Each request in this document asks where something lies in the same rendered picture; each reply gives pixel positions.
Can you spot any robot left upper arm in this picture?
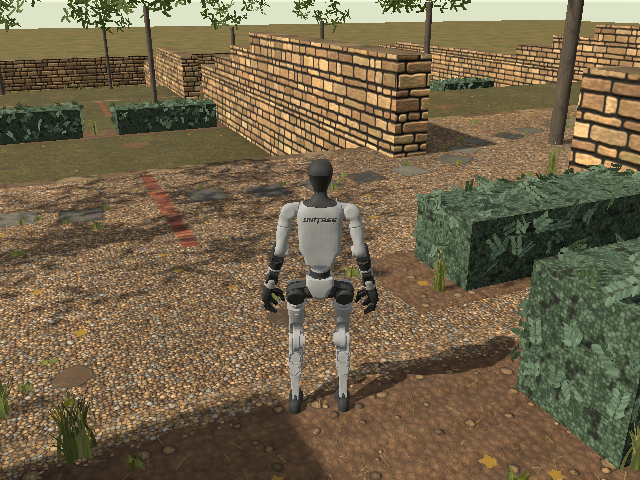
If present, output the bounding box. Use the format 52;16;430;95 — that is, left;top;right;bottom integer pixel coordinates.
274;202;299;257

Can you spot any robot left forearm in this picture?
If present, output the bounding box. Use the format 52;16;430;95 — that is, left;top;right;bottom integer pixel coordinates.
264;242;284;289

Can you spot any right robot foot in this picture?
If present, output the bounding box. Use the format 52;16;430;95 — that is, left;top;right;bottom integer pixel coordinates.
335;386;350;412

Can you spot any robot right shin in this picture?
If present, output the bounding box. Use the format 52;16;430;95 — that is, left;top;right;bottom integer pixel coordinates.
336;332;350;398

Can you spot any right robot hand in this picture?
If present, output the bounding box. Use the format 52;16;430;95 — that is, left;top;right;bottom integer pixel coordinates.
355;287;379;314

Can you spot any robot right forearm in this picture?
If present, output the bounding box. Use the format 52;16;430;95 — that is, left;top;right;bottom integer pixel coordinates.
356;243;376;290

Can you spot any left robot hand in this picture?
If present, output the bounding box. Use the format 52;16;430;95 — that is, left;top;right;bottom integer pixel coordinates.
262;285;285;313

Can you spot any robot right upper arm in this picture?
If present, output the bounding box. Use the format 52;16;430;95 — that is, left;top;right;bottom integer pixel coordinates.
341;202;367;258

